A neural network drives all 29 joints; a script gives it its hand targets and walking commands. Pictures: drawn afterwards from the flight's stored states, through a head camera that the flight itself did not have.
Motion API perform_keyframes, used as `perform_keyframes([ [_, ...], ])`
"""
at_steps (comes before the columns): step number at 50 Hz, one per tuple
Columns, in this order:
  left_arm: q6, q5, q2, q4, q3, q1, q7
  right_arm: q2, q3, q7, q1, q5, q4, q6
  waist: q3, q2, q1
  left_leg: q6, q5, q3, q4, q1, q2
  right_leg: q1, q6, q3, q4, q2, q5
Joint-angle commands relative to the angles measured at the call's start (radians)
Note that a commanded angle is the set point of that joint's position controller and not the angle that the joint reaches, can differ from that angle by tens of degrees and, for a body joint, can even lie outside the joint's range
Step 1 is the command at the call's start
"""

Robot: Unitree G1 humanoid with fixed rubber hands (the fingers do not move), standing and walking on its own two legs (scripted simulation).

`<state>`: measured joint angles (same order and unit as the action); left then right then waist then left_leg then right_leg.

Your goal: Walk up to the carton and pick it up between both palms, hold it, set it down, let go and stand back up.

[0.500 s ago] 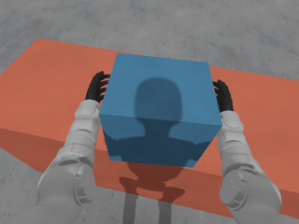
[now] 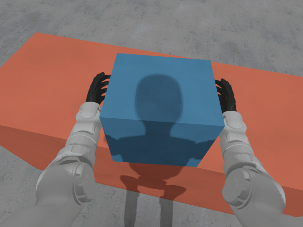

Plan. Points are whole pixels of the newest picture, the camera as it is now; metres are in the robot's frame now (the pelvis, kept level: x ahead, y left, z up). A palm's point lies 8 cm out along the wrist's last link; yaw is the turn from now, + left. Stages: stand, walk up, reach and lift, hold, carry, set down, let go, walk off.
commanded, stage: set down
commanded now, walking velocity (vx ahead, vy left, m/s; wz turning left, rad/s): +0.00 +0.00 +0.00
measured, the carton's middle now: (159, 113) +0.44 +0.03 +0.00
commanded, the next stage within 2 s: none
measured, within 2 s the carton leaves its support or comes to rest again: neither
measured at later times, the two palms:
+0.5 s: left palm (94, 103) +0.41 +0.21 +0.05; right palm (226, 109) +0.44 -0.15 +0.06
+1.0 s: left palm (94, 104) +0.41 +0.21 +0.05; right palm (226, 111) +0.43 -0.15 +0.06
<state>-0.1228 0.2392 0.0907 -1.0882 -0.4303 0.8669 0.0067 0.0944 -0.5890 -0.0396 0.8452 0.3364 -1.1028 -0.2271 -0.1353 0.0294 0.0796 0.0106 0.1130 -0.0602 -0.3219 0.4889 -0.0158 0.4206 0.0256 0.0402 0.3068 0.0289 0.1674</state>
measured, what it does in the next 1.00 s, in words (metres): stands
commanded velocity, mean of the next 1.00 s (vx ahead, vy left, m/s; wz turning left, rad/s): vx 0.00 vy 0.00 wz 0.00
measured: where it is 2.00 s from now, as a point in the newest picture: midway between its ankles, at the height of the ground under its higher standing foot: outside the picture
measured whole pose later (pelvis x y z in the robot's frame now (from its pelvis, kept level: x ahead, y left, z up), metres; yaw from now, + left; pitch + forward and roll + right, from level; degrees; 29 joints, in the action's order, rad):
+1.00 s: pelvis +0.00 +0.00 +0.00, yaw +1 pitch +15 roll +0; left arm -0.16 0.33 0.04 -1.00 -0.52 0.81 -0.03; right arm 0.04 -0.69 -0.10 0.79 0.43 -0.99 -0.26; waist -0.11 0.04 0.07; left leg 0.02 0.10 -0.05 -0.30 0.46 0.00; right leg 0.40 0.02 0.05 0.30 0.02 0.17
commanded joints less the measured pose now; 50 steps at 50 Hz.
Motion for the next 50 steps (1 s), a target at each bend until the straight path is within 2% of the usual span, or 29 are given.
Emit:
perform_keyframes([
  [1, -0.044, 0.019, -0.48, 0.119, 0.175, 0.605, -0.057, -0.484, 0.227, -0.141, 0.586, 0.049, 0.047, -0.069, -0.615, -0.022, 0.001, -0.027, -0.432, -0.043, -0.077, -0.451, -0.031, -0.168, -0.059, 0.054, 0.019, -0.035, -0.328],
  [12, -0.045, 0.042, -0.478, 0.123, 0.156, 0.57, -0.053, -0.472, 0.192, -0.15, 0.549, 0.071, 0.031, -0.069, -0.575, -0.034, -0.005, -0.026, -0.47, -0.035, -0.087, -0.487, -0.036, -0.11, -0.05, 0.06, -0.003, -0.032, -0.258],
  [15, -0.044, 0.049, -0.474, 0.12, 0.147, 0.557, -0.055, -0.473, 0.187, -0.151, 0.539, 0.077, 0.034, -0.067, -0.561, -0.027, -0.006, -0.021, -0.451, -0.036, -0.08, -0.472, -0.034, -0.121, -0.052, 0.058, -0.002, -0.034, -0.257],
  [16, -0.049, 0.044, -0.489, 0.12, 0.148, 0.534, -0.054, -0.484, 0.185, -0.149, 0.542, 0.08, 0.057, -0.073, -0.576, 0.002, -0.006, -0.024, -0.418, -0.039, -0.066, -0.422, -0.036, -0.156, -0.053, 0.054, 0.005, -0.028, -0.309],
  [19, -0.056, 0.054, -0.487, 0.121, 0.142, 0.515, -0.054, -0.487, 0.187, -0.148, 0.526, 0.087, 0.06, -0.076, -0.566, 0.006, -0.004, -0.018, -0.371, -0.044, -0.039, -0.356, -0.029, -0.218, -0.062, 0.049, 0.03, -0.032, -0.349],
  [21, -0.055, 0.058, -0.491, 0.109, 0.144, 0.504, -0.054, -0.486, 0.187, -0.145, 0.524, 0.085, 0.064, -0.081, -0.554, -0.012, -0.01, -0.02, -0.379, -0.04, -0.044, -0.372, -0.03, -0.197, -0.059, 0.047, 0.023, -0.035, -0.344],
  [25, -0.062, 0.064, -0.483, 0.103, 0.13, 0.493, -0.057, -0.481, 0.174, -0.145, 0.505, 0.103, 0.059, -0.082, -0.537, -0.001, -0.011, -0.017, -0.347, -0.041, -0.034, -0.352, -0.027, -0.197, -0.059, 0.045, 0.014, -0.036, -0.301],
  [29, -0.058, 0.078, -0.476, 0.108, 0.129, 0.485, -0.059, -0.477, 0.156, -0.142, 0.49, 0.114, 0.059, -0.076, -0.506, 0.003, -0.025, -0.014, -0.321, -0.043, -0.023, -0.339, -0.025, -0.206, -0.059, 0.046, 0.012, -0.037, -0.295],
  [30, -0.054, 0.087, -0.476, 0.096, 0.113, 0.466, -0.062, -0.478, 0.159, -0.142, 0.477, 0.112, 0.061, -0.073, -0.495, 0.007, -0.017, -0.01, -0.327, -0.043, -0.024, -0.342, -0.026, -0.211, -0.062, 0.043, 0.011, -0.038, -0.298],
  [31, -0.054, 0.086, -0.476, 0.107, 0.114, 0.471, -0.063, -0.479, 0.154, -0.143, 0.476, 0.113, 0.065, -0.071, -0.497, -0.004, -0.019, -0.009, -0.315, -0.042, -0.021, -0.337, -0.024, -0.204, -0.062, 0.044, 0.01, -0.04, -0.29],
  [35, -0.053, 0.095, -0.463, 0.104, 0.095, 0.463, -0.065, -0.483, 0.144, -0.147, 0.463, 0.124, 0.077, -0.065, -0.482, 0.013, -0.02, -0.002, -0.28, -0.047, -0.01, -0.323, -0.02, -0.212, -0.062, 0.038, 0.006, -0.043, -0.256],
  [41, -0.058, 0.107, -0.468, 0.114, 0.089, 0.433, -0.067, -0.481, 0.15, -0.145, 0.438, 0.13, 0.088, -0.065, -0.465, 0.022, -0.021, 0.0, -0.3, -0.043, -0.015, -0.33, -0.02, -0.202, -0.065, 0.039, 0.008, -0.04, -0.269],
  [44, -0.053, 0.12, -0.464, 0.108, 0.082, 0.417, -0.068, -0.475, 0.135, -0.146, 0.414, 0.124, 0.076, -0.058, -0.437, -0.003, -0.027, -0.007, -0.303, -0.042, -0.013, -0.353, -0.022, -0.184, -0.061, 0.042, 0.0, -0.041, -0.248],
  [50, -0.056, 0.122, -0.444, 0.12, 0.068, 0.411, -0.072, -0.478, 0.133, -0.148, 0.4, 0.141, 0.102, -0.048, -0.43, 0.022, -0.021, 0.007, -0.277, -0.045, -0.012, -0.336, -0.017, -0.174, -0.065, 0.04, 0.001, -0.041, -0.22],
])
